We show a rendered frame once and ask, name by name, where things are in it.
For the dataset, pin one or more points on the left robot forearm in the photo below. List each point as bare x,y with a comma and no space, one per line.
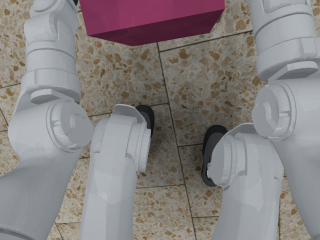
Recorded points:
50,54

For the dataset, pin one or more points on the carton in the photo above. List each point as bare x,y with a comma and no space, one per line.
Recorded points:
140,22

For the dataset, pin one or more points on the right robot upper arm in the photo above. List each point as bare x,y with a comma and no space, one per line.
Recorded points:
287,111

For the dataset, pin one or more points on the robot right thigh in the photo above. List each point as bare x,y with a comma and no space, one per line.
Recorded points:
244,167

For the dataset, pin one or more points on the left robot upper arm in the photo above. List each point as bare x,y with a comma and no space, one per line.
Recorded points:
49,138

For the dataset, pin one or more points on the right robot forearm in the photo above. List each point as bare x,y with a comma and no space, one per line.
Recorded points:
286,39

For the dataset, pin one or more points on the robot left foot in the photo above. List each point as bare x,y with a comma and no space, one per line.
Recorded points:
148,115

